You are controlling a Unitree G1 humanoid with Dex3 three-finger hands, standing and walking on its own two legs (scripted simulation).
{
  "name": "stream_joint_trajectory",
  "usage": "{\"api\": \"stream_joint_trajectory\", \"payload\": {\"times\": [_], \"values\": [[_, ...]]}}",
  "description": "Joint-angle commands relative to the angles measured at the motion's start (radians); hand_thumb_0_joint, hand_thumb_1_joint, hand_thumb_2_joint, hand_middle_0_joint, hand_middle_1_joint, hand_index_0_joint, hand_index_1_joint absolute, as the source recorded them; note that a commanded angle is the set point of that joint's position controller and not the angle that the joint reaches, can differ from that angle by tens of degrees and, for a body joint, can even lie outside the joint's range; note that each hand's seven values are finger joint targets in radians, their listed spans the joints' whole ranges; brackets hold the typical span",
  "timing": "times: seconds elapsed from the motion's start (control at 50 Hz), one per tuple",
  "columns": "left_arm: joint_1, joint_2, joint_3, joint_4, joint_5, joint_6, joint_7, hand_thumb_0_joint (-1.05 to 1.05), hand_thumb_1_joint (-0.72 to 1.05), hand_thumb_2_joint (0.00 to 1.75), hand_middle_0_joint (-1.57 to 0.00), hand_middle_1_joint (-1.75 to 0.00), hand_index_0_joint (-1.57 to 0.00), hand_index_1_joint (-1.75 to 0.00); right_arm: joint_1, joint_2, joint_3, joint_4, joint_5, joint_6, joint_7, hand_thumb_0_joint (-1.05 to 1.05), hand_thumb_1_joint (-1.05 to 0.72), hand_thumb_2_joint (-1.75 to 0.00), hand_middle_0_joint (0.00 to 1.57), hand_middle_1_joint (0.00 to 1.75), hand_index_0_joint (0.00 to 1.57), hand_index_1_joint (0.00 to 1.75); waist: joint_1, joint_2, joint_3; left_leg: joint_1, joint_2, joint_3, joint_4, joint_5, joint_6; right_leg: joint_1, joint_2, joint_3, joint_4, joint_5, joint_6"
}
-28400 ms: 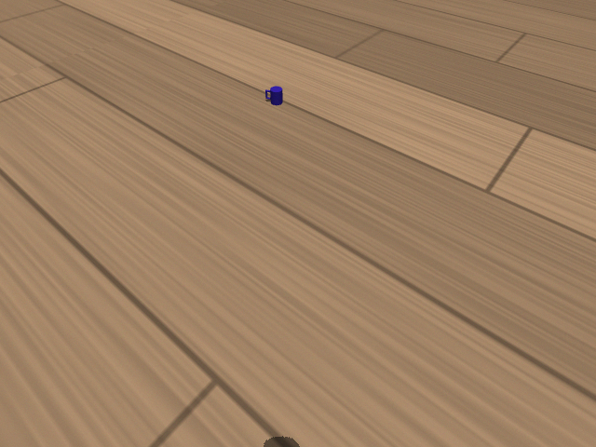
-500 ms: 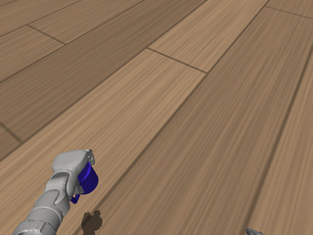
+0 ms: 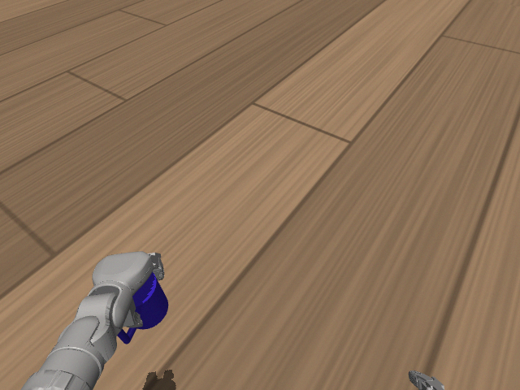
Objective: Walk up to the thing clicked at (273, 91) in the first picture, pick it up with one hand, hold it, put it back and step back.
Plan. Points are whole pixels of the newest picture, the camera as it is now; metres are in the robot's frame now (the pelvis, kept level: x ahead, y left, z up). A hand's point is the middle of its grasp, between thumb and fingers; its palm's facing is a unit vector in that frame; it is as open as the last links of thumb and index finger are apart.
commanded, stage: hold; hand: left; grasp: from above
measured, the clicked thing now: (136, 307) +0.30 +0.23 -0.09
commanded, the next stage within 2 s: crouch in 1.32 s
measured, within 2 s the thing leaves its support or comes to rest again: neither
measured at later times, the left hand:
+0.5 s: hand (130, 307) +0.28 +0.21 -0.04, palm faces -0.43 -0.06 -0.90, open 10.1 cm
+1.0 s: hand (132, 294) +0.29 +0.21 -0.02, palm faces -0.45 -0.07 -0.89, open 10.1 cm
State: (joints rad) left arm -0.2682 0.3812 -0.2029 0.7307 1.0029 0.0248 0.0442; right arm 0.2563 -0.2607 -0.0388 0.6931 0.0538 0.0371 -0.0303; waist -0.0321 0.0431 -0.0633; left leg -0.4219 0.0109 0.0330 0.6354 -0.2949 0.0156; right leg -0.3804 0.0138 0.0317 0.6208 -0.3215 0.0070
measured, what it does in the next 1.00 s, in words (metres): stands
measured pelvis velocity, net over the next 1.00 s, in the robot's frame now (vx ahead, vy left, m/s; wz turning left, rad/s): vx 0.00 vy -0.01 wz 0.00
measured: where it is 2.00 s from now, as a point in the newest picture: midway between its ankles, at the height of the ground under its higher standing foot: outside the picture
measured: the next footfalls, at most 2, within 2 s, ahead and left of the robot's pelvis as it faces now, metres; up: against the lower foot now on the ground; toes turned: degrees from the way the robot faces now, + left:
none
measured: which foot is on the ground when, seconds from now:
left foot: down 0.00-1.00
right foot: down 0.00-1.00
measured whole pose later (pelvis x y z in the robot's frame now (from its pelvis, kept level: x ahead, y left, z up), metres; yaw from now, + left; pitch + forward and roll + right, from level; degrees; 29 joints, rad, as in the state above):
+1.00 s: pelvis +0.00 -0.01 +0.01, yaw +0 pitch +1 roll +0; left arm -0.25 0.39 -0.21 0.63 0.98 0.02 -0.04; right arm 0.19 -0.26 -0.02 0.68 0.08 0.05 -0.06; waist 0.00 0.05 -0.01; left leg -0.28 0.01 0.03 0.47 -0.21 0.01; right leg -0.25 0.01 0.03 0.49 -0.26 0.00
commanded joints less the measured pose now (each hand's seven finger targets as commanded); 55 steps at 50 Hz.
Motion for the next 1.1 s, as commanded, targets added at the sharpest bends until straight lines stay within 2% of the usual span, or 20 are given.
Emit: {"api": "stream_joint_trajectory", "payload": {"times": [0.0,0.04,0.12,0.22,0.4,0.5,0.6,0.68,0.7,0.74,0.78,0.82,0.88,0.92,0.94,0.96,1.02,1.04,1.06,1.08], "values": [[-0.352,0.207,0.089,-0.210,-0.006,-0.001,0.039,0.00,0.60,0.93,-0.92,-0.90,-0.95,-0.87,-0.047,-0.141,-0.046,-0.124,0.004,-0.039,-0.014,0.00,-0.90,-0.90,0.20,0.30,0.20,0.30,0.002,-0.014,-0.229,0.184,-0.017,-0.011,-0.092,0.232,0.001,0.045,0.032,-0.005,-0.101,0.234,-0.019],[-0.328,0.214,0.097,-0.206,-0.009,-0.002,0.030,0.00,0.59,0.94,-0.93,-0.89,-0.95,-0.87,-0.061,-0.143,-0.047,-0.132,0.005,-0.038,-0.014,0.00,-0.90,-0.90,0.20,0.30,0.20,0.30,0.013,-0.011,-0.200,0.179,-0.016,-0.013,-0.108,0.195,-0.001,0.043,0.032,-0.008,-0.117,0.191,-0.022],[-0.350,0.220,0.091,-0.252,-0.010,-0.010,0.017,0.00,0.58,0.92,-0.91,-0.90,-0.94,-0.87,-0.073,-0.141,-0.043,-0.137,0.005,-0.040,-0.016,0.00,-0.90,-0.90,0.20,0.30,0.20,0.30,0.018,-0.006,-0.220,0.197,-0.016,-0.013,-0.125,0.177,-0.001,0.062,0.030,-0.005,-0.128,0.171,-0.022],[-0.343,0.222,0.094,-0.249,-0.015,-0.020,0.012,0.00,0.60,0.92,-0.93,-0.90,-0.96,-0.87,-0.093,-0.139,-0.037,-0.142,0.009,-0.042,-0.021,0.00,-0.90,-0.90,0.20,0.30,0.20,0.30,0.017,-0.006,-0.182,0.205,-0.017,-0.011,-0.152,0.119,-0.001,0.050,0.027,-0.004,-0.155,0.117,-0.023],[-0.357,0.230,0.103,-0.266,-0.015,-0.018,0.020,0.00,0.57,0.94,-0.92,-0.89,-0.94,-0.87,-0.113,-0.137,-0.034,-0.136,0.010,-0.044,-0.026,0.00,-0.91,-0.90,0.20,0.30,0.20,0.30,0.014,-0.015,-0.197,0.239,-0.022,-0.003,-0.164,0.134,0.002,0.069,0.021,0.003,-0.179,0.130,-0.017],[-0.358,0.225,0.095,-0.285,-0.019,-0.011,0.012,0.00,0.55,0.95,-0.92,-0.90,-0.93,-0.88,-0.128,-0.132,-0.029,-0.135,0.011,-0.044,-0.027,0.00,-0.91,-0.90,0.20,0.30,0.20,0.30,0.028,0.005,-0.190,0.243,-0.019,-0.007,-0.181,0.130,-0.004,0.082,0.024,-0.001,-0.187,0.118,-0.021],[-0.336,0.225,0.091,-0.291,-0.030,-0.004,-0.016,0.00,0.54,0.92,-0.91,-0.87,-0.93,-0.85,-0.141,-0.129,-0.025,-0.143,0.018,-0.043,-0.032,0.00,-0.91,-0.90,0.20,0.30,0.20,0.30,0.030,-0.020,-0.185,0.252,-0.019,-0.005,-0.190,0.168,0.002,0.107,0.023,-0.001,-0.196,0.159,-0.018],[-0.344,0.228,0.089,-0.321,-0.035,-0.011,-0.036,0.00,0.51,0.90,-0.89,-0.86,-0.91,-0.85,-0.150,-0.124,-0.021,-0.150,0.019,-0.043,-0.035,0.00,-0.91,-0.90,0.20,0.30,0.20,0.30,0.030,-0.017,-0.172,0.257,-0.022,-0.002,-0.203,0.138,0.005,0.109,0.019,0.004,-0.214,0.131,-0.017],[-0.340,0.238,0.102,-0.314,-0.033,-0.011,-0.038,0.00,0.50,0.91,-0.88,-0.86,-0.90,-0.85,-0.144,-0.125,-0.020,-0.147,0.019,-0.044,-0.036,0.00,-0.91,-0.90,0.20,0.30,0.20,0.30,0.030,-0.014,-0.180,0.262,-0.021,-0.003,-0.204,0.153,0.004,0.114,0.021,0.004,-0.209,0.146,-0.018],[-0.328,0.218,0.083,-0.307,-0.034,-0.011,-0.044,0.00,0.49,0.90,-0.87,-0.86,-0.89,-0.84,-0.142,-0.126,-0.021,-0.146,0.019,-0.041,-0.038,0.00,-0.91,-0.90,0.20,0.30,0.20,0.30,0.025,-0.012,-0.189,0.286,-0.018,-0.002,-0.202,0.196,0.004,0.120,0.023,0.002,-0.204,0.186,-0.018],[-0.328,0.244,0.113,-0.304,-0.030,-0.013,-0.039,0.00,0.48,0.90,-0.85,-0.86,-0.87,-0.84,-0.136,-0.128,-0.022,-0.141,0.020,-0.040,-0.039,0.00,-0.91,-0.90,0.20,0.30,0.20,0.30,0.033,-0.010,-0.192,0.286,-0.015,-0.005,-0.203,0.222,0.001,0.131,0.026,-0.004,-0.199,0.206,-0.021],[-0.320,0.247,0.121,-0.308,-0.028,-0.014,-0.036,0.00,0.48,0.91,-0.86,-0.86,-0.88,-0.84,-0.139,-0.126,-0.023,-0.145,0.021,-0.037,-0.039,0.00,-0.91,-0.90,0.20,0.30,0.20,0.30,0.040,-0.014,-0.201,0.286,-0.022,-0.002,-0.200,0.236,0.004,0.143,0.023,-0.003,-0.204,0.222,-0.018],[-0.356,0.233,0.103,-0.306,-0.025,-0.011,-0.035,0.00,0.51,0.89,-0.88,-0.85,-0.90,-0.83,-0.137,-0.122,-0.023,-0.139,0.021,-0.035,-0.040,0.00,-0.91,-0.90,0.20,0.30,0.20,0.30,0.025,-0.028,-0.205,0.297,-0.023,0.001,-0.195,0.260,0.008,0.140,0.021,-0.001,-0.205,0.259,-0.013],[-0.336,0.221,0.094,-0.313,-0.025,-0.010,-0.036,0.00,0.51,0.90,-0.89,-0.85,-0.91,-0.84,-0.132,-0.122,-0.027,-0.138,0.022,-0.033,-0.039,0.00,-0.91,-0.90,0.20,0.30,0.20,0.30,0.023,-0.028,-0.215,0.308,-0.025,0.004,-0.190,0.279,0.011,0.144,0.018,0.001,-0.206,0.283,-0.010],[-0.334,0.230,0.107,-0.306,-0.031,-0.011,-0.034,0.00,0.50,0.91,-0.88,-0.85,-0.90,-0.83,-0.129,-0.126,-0.029,-0.135,0.021,-0.031,-0.039,0.00,-0.91,-0.90,0.20,0.30,0.20,0.30,0.028,-0.026,-0.217,0.313,-0.025,0.003,-0.192,0.289,0.009,0.152,0.018,0.000,-0.205,0.287,-0.011],[-0.344,0.222,0.092,-0.322,-0.030,-0.012,-0.036,0.00,0.51,0.89,-0.88,-0.86,-0.90,-0.84,-0.134,-0.119,-0.026,-0.134,0.021,-0.030,-0.039,0.00,-0.91,-0.90,0.20,0.30,0.20,0.30,0.029,-0.022,-0.219,0.312,-0.024,0.000,-0.192,0.295,0.008,0.151,0.019,-0.004,-0.204,0.295,-0.010],[-0.333,0.246,0.117,-0.312,-0.024,-0.012,-0.034,0.00,0.51,0.89,-0.89,-0.83,-0.90,-0.82,-0.136,-0.122,-0.029,-0.135,0.021,-0.026,-0.039,0.00,-0.90,-0.90,0.20,0.30,0.20,0.30,0.039,-0.007,-0.221,0.314,-0.026,0.003,-0.196,0.295,0.007,0.164,0.017,-0.004,-0.207,0.291,-0.013],[-0.340,0.240,0.110,-0.303,-0.026,-0.014,-0.033,0.00,0.51,0.90,-0.88,-0.85,-0.90,-0.84,-0.133,-0.124,-0.029,-0.135,0.021,-0.024,-0.038,0.00,-0.90,-0.90,0.20,0.30,0.20,0.30,0.029,-0.010,-0.215,0.312,-0.024,0.002,-0.197,0.295,0.006,0.157,0.020,-0.005,-0.205,0.288,-0.015],[-0.327,0.244,0.117,-0.290,-0.020,-0.010,-0.032,0.00,0.51,0.89,-0.89,-0.85,-0.91,-0.83,-0.134,-0.119,-0.028,-0.134,0.023,-0.021,-0.039,0.00,-0.91,-0.90,0.20,0.30,0.20,0.30,0.039,-0.014,-0.207,0.309,-0.025,0.001,-0.197,0.303,0.007,0.160,0.019,-0.007,-0.208,0.301,-0.012],[-0.334,0.244,0.118,-0.307,-0.019,-0.012,-0.031,0.00,0.51,0.90,-0.88,-0.84,-0.90,-0.83,-0.128,-0.123,-0.030,-0.139,0.022,-0.020,-0.038,0.00,-0.90,-0.90,0.20,0.30,0.20,0.30,0.033,-0.018,-0.215,0.308,-0.027,0.004,-0.194,0.301,0.009,0.165,0.017,-0.004,-0.211,0.303,-0.011]]}}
